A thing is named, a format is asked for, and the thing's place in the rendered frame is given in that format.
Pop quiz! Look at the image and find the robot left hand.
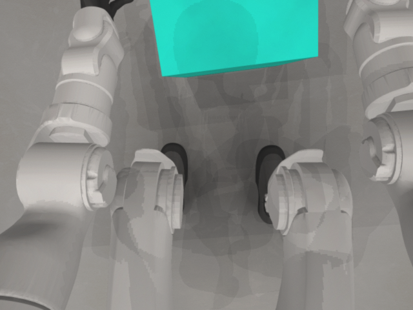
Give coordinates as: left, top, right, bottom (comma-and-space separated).
80, 0, 133, 21

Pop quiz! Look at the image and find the robot left upper arm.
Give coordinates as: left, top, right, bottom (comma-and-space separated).
0, 142, 117, 310

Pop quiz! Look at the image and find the left robot shin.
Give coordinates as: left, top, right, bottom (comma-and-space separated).
110, 149, 178, 218

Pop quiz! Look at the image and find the robot right upper arm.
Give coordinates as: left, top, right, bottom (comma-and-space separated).
359, 110, 413, 266

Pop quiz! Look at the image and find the robot shin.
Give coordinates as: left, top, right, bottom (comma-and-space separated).
110, 149, 178, 218
265, 149, 353, 220

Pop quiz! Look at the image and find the right robot forearm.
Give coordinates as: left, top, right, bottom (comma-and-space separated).
343, 0, 413, 119

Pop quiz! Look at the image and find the right robot shin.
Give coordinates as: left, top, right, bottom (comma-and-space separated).
265, 149, 353, 220

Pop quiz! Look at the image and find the left robot forearm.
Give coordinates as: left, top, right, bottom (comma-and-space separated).
16, 6, 124, 203

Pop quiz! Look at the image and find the carton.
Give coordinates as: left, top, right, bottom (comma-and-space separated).
150, 0, 318, 78

